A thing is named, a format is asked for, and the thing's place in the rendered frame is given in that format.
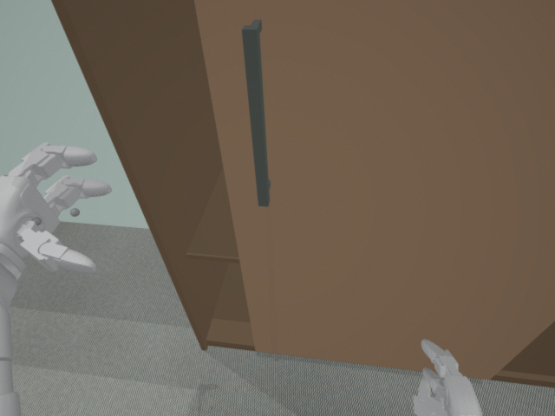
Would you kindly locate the robot left forearm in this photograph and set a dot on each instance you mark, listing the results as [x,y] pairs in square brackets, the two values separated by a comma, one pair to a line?
[11,268]

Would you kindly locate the handle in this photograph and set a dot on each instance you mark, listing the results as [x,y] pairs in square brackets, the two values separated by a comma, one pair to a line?
[253,70]

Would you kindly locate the left robot hand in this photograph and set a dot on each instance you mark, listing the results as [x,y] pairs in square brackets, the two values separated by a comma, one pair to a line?
[20,202]

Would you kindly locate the right robot hand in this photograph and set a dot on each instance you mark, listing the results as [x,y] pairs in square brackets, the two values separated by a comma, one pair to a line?
[454,395]

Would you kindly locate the wardrobe door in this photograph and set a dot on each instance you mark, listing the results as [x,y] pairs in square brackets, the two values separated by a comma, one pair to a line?
[411,152]
[538,357]

